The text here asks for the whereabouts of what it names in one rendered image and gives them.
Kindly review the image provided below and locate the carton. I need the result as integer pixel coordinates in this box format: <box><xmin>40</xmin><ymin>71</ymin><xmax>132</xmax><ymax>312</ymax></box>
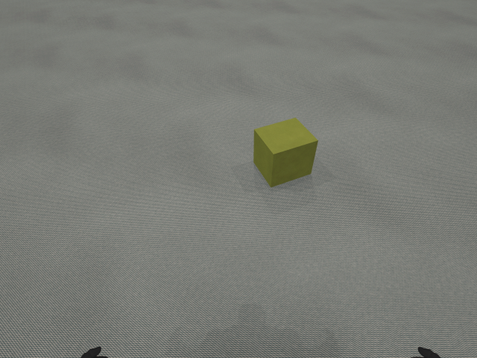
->
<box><xmin>253</xmin><ymin>118</ymin><xmax>318</xmax><ymax>187</ymax></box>

